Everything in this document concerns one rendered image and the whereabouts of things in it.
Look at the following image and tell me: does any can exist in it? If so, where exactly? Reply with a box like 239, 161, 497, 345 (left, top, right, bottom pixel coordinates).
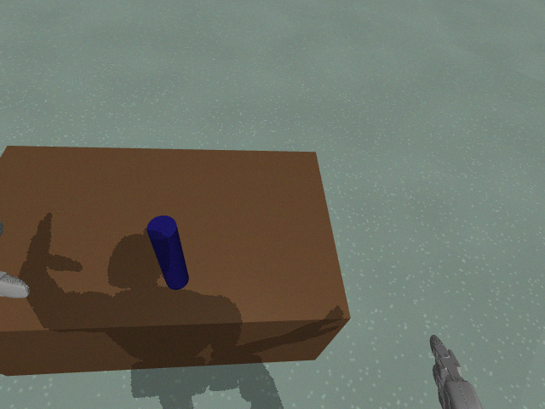
146, 216, 189, 290

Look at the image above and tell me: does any left robot hand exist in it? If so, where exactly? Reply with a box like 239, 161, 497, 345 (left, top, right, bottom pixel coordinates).
0, 221, 30, 298

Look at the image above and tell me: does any right robot hand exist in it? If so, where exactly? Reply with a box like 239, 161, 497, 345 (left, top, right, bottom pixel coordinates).
430, 335, 483, 409

